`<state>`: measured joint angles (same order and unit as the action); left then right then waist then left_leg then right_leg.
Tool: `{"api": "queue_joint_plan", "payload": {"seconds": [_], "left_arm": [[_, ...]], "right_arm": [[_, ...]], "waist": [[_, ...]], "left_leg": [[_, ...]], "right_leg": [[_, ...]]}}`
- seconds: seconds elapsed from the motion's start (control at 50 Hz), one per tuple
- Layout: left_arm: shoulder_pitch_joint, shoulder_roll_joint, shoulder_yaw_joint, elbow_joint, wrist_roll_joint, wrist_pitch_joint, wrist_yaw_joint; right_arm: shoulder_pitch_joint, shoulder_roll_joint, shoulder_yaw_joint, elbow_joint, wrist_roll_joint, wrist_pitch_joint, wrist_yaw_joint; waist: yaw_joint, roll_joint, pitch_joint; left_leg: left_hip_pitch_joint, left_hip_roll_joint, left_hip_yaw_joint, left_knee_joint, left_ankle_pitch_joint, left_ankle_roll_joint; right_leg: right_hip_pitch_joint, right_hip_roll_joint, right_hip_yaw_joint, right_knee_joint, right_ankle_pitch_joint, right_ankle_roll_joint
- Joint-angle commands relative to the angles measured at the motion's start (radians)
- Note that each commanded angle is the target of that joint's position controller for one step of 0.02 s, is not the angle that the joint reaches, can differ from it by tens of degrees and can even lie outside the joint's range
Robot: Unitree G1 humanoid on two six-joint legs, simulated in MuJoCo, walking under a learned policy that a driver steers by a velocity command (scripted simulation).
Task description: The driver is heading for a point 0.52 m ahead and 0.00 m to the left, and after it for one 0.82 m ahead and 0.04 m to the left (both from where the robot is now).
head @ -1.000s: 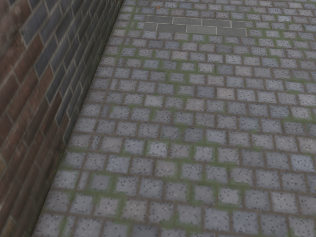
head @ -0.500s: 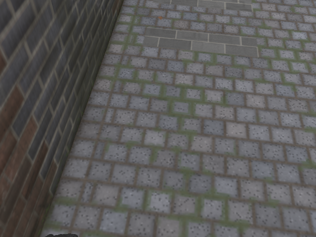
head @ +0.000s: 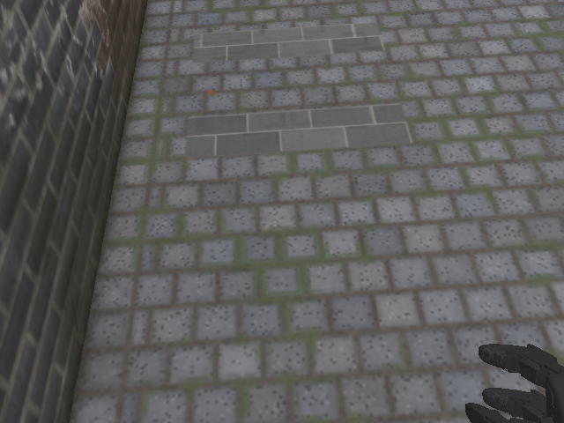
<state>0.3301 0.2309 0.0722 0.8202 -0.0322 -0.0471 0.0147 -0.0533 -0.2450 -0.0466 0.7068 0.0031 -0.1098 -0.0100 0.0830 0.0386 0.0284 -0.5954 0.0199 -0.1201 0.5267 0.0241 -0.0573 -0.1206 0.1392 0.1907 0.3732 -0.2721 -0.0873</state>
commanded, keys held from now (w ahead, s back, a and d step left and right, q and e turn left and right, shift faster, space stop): w+e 0.24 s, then w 0.20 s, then w+q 0.08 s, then q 0.48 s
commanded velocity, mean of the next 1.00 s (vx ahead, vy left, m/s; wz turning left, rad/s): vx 0.36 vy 0.00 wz -0.07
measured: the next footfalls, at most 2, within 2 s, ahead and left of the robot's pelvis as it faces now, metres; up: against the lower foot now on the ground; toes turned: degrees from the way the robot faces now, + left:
left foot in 0.08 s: +0.22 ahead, +0.13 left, +0.00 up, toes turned -8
right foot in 0.58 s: +0.45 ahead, -0.19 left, +0.00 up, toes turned -14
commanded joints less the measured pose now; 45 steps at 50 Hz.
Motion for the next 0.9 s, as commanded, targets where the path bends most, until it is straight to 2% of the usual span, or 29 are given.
{"api": "queue_joint_plan", "payload": {"seconds": [0.02, 0.04, 0.06, 0.08, 0.1, 0.12, 0.14, 0.16, 0.18, 0.2, 0.22, 0.26, 0.32, 0.4, 0.5, 0.52, 0.54, 0.56, 0.58, 0.6, 0.62, 0.64, 0.66, 0.68, 0.7, 0.72, 0.76, 0.84, 0.9], "left_arm": [[-0.012, 0.153, 0.048, -0.071, -0.006, 0.001, 0.013], [-0.025, 0.145, 0.048, -0.085, -0.01, -0.003, 0.013], [-0.028, 0.113, 0.04, -0.088, -0.01, -0.011, 0.011], [-0.05, 0.063, 0.024, -0.117, 0.004, -0.023, 0.001], [0.077, 0.021, 0.012, -0.136, -0.02, -0.031, -0.004], [0.097, 0.105, 0.019, -0.134, -0.029, -0.028, 0.002], [0.036, 0.158, 0.031, -0.123, -0.024, -0.022, 0.001], [-0.011, 0.165, 0.036, -0.133, -0.016, -0.018, 0.004], [-0.05, 0.156, 0.038, -0.143, -0.005, -0.017, 0.006], [-0.05, 0.143, 0.037, -0.151, -0.009, -0.015, 0.006], [-0.044, 0.125, 0.034, -0.157, -0.017, -0.012, 0.004], [-0.071, 0.074, 0.017, -0.179, -0.012, -0.01, -0.004], [-0.135, 0.06, 0.004, -0.213, -0.007, -0.007, -0.006], [-0.26, 0.038, -0.016, -0.258, -0.003, -0.01, -0.021], [-0.38, 0.054, -0.016, -0.304, -0.002, -0.013, -0.044], [-0.373, 0.067, -0.011, -0.306, -0.003, -0.015, -0.047], [-0.329, 0.091, 0.0, -0.297, 0.011, -0.019, -0.049], [-0.208, 0.131, 0.023, -0.26, 0.027, -0.025, -0.041], [-0.047, 0.194, 0.048, -0.213, 0.047, -0.028, -0.028], [0.081, 0.285, 0.065, -0.195, 0.084, -0.019, -0.014], [0.078, 0.271, 0.051, -0.199, 0.085, -0.006, -0.028], [0.035, 0.194, 0.034, -0.197, 0.07, 0.004, -0.034], [-0.038, 0.139, 0.014, -0.193, 0.044, -0.003, -0.03], [-0.102, 0.115, 0.004, -0.178, 0.033, -0.013, -0.032], [-0.157, 0.089, 0.0, -0.172, 0.035, -0.022, -0.032], [-0.185, 0.088, 0.003, -0.162, 0.045, -0.029, -0.032], [-0.216, 0.106, 0.01, -0.153, 0.064, -0.042, -0.021], [-0.215, 0.124, 0.015, -0.113, 0.062, -0.029, 0.009], [-0.219, 0.152, 0.023, -0.1, 0.059, -0.012, 0.027]], "right_arm": [[-0.034, -0.129, -0.04, -0.054, 0.003, -0.027, 0.006], [0.021, -0.144, -0.049, -0.041, 0.001, -0.035, -0.001], [0.114, -0.163, -0.061, -0.012, -0.004, -0.036, -0.007], [0.278, -0.208, -0.077, 0.018, -0.015, -0.038, -0.009], [0.402, -0.283, -0.092, 0.04, -0.04, -0.031, -0.011], [0.387, -0.22, -0.082, 0.046, -0.023, -0.022, -0.004], [0.331, -0.138, -0.063, 0.017, -0.017, -0.011, -0.005], [0.272, -0.123, -0.057, 0.009, -0.015, 0.003, -0.008], [0.234, -0.105, -0.05, 0.02, -0.012, 0.012, -0.007], [0.232, -0.089, -0.044, 0.034, -0.022, 0.013, -0.005], [0.234, -0.087, -0.044, 0.045, -0.022, 0.012, -0.003], [0.289, -0.092, -0.047, 0.087, -0.013, 0.002, -0.001], [0.323, -0.107, -0.048, 0.129, -0.011, -0.006, 0.0], [0.363, -0.135, -0.042, 0.169, 0.002, -0.003, 0.006], [0.452, -0.179, -0.034, 0.224, 0.034, 0.015, 0.019], [0.443, -0.187, -0.034, 0.223, 0.037, 0.018, 0.021], [0.439, -0.181, -0.029, 0.234, 0.043, 0.019, 0.019], [0.411, -0.198, -0.028, 0.235, 0.038, 0.021, 0.014], [0.404, -0.179, -0.02, 0.223, 0.029, 0.015, 0.01], [0.457, -0.094, 0.007, 0.185, -0.011, 0.006, 0.009], [0.592, -0.048, 0.025, 0.217, 0.011, 0.002, 0.011], [0.544, -0.146, -0.011, 0.225, 0.038, 0.014, 0.005], [0.442, -0.15, -0.016, 0.191, 0.047, 0.03, -0.004], [0.405, -0.125, -0.017, 0.186, 0.034, 0.042, -0.015], [0.41, -0.111, -0.023, 0.192, 0.024, 0.061, -0.023], [0.429, -0.087, -0.023, 0.194, 0.023, 0.078, -0.024], [0.434, -0.085, -0.038, 0.182, 0.024, 0.105, -0.027], [0.337, -0.092, -0.051, 0.113, 0.006, 0.132, -0.022], [0.254, -0.084, -0.048, 0.064, 0.008, 0.135, -0.008]], "waist": [[-0.044, -0.143, -0.035], [-0.078, -0.16, -0.04], [-0.123, -0.166, -0.089], [-0.197, -0.104, -0.201], [-0.167, 0.229, -0.341], [-0.158, 0.277, -0.36], [-0.181, 0.14, -0.24], [-0.162, 0.065, -0.149], [-0.144, 0.036, -0.08], [-0.118, 0.042, -0.055], [-0.108, 0.055, -0.039], [-0.116, 0.072, -0.013], [-0.112, 0.03, 0.009], [-0.135, 0.023, 0.029], [-0.169, 0.036, 0.066], [-0.148, 0.049, 0.061], [-0.113, 0.049, 0.046], [-0.03, 0.059, -0.02], [0.038, 0.04, -0.141], [0.039, -0.188, -0.355], [0.0, -0.339, -0.572], [0.008, -0.191, -0.483], [-0.018, -0.167, -0.311], [-0.065, -0.102, -0.21], [-0.102, -0.116, -0.157], [-0.128, -0.131, -0.135], [-0.152, -0.125, -0.115], [-0.139, -0.139, -0.071], [-0.11, -0.139, -0.062]], "left_leg": [[0.181, -0.02, 0.013, -0.056, -0.062, 0.024], [0.26, -0.024, 0.015, -0.089, -0.081, 0.042], [0.394, -0.012, 0.011, -0.109, -0.076, 0.072], [0.619, 0.106, -0.077, -0.081, -0.07, 0.129], [0.958, 0.35, -0.462, -0.119, -0.151, 0.307], [0.966, 0.425, -0.658, -0.175, -0.4, 0.349], [0.869, 0.368, -0.537, -0.199, -0.489, 0.303], [0.724, 0.327, -0.411, -0.225, -0.422, 0.258], [0.618, 0.28, -0.325, -0.257, -0.34, 0.237], [0.562, 0.255, -0.273, -0.279, -0.282, 0.217], [0.526, 0.233, -0.218, -0.3, -0.251, 0.209], [0.512, 0.212, -0.128, -0.343, -0.21, 0.227], [0.511, 0.218, -0.06, -0.374, -0.102, 0.251], [0.499, 0.196, 0.046, -0.376, 0.019, 0.237], [0.546, 0.231, 0.046, -0.348, 0.037, 0.244], [0.569, 0.237, 0.037, -0.319, 0.071, 0.239], [0.582, 0.237, 0.041, -0.254, 0.197, 0.218], [0.56, 0.201, 0.069, -0.112, 0.408, 0.186], [0.438, 0.141, 0.106, 0.092, 0.386, 0.138], [0.134, 0.023, 0.141, 0.464, -0.151, 0.07], [0.021, -0.071, -0.002, 0.715, -0.681, 0.033], [-0.018, -0.016, -0.053, 0.795, -0.645, 0.026], [-0.09, 0.023, 0.001, 0.799, -0.605, 0.027], [-0.063, 0.06, 0.021, 0.73, -0.523, 0.021], [-0.005, 0.084, 0.024, 0.679, -0.46, 0.017], [0.069, 0.088, 0.031, 0.663, -0.414, 0.015], [0.093, 0.066, 0.047, 0.678, -0.359, 0.005], [0.033, 0.081, 0.055, 0.53, -0.226, -0.003], [0.049, 0.088, 0.085, 0.397, -0.167, 0.001]], "right_leg": [[-0.04, -0.248, 0.243, -0.025, 0.118, -0.118], [-0.049, -0.232, 0.262, 0.016, 0.149, -0.102], [-0.059, -0.192, 0.237, 0.111, 0.227, -0.07], [-0.145, -0.138, 0.172, 0.348, 0.168, -0.043], [-0.453, 0.001, 0.036, 0.666, -0.197, 0.025], [-0.619, -0.069, 0.016, 0.85, -0.337, 0.036], [-0.676, -0.117, 0.009, 0.933, -0.24, 0.053], [-0.647, -0.152, -0.038, 0.931, -0.142, 0.06], [-0.627, -0.176, -0.05, 0.895, -0.078, 0.069], [-0.598, -0.2, -0.047, 0.871, -0.041, 0.062], [-0.582, -0.212, -0.058, 0.85, -0.022, 0.061], [-0.615, -0.224, -0.087, 0.807, 0.006, 0.066], [-0.651, -0.237, -0.082, 0.657, 0.104, 0.073], [-0.584, -0.242, -0.158, 0.423, 0.273, 0.071], [-0.459, -0.193, -0.213, 0.245, 0.243, 0.047], [-0.427, -0.183, -0.207, 0.199, 0.2, 0.036], [-0.346, -0.163, -0.202, 0.142, 0.199, 0.03], [-0.172, -0.131, -0.223, 0.098, 0.257, 0.002], [0.096, -0.179, -0.187, 0.145, 0.467, -0.025], [0.49, -0.453, 0.079, 0.222, 0.834, -0.108], [0.576, -0.635, 0.388, 0.091, 0.87, -0.243], [0.447, -0.582, 0.298, 0.045, 0.764, -0.22], [0.315, -0.541, 0.147, 0.038, 0.753, -0.184], [0.158, -0.484, 0.053, -0.014, 0.694, -0.151], [0.048, -0.445, -0.024, -0.059, 0.655, -0.128], [-0.038, -0.425, -0.076, -0.099, 0.637, -0.118], [-0.103, -0.434, -0.144, -0.13, 0.669, -0.137], [-0.101, -0.43, -0.251, -0.17, 0.531, -0.141], [-0.09, -0.428, -0.294, -0.173, 0.435, -0.134]]}}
